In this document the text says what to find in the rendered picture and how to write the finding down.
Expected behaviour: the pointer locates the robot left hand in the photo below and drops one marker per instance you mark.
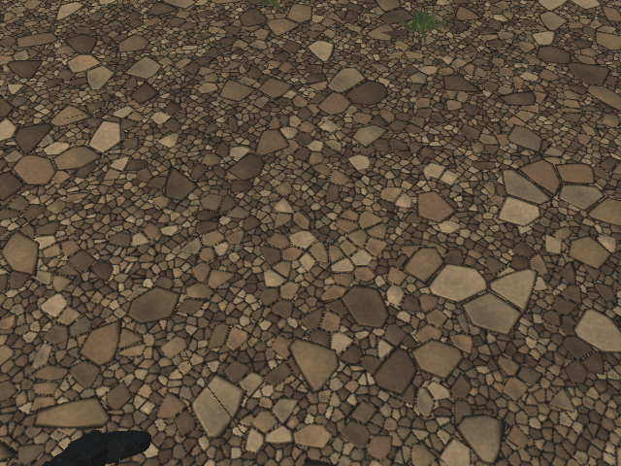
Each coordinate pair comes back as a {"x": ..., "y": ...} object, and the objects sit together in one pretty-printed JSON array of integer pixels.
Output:
[{"x": 96, "y": 449}]

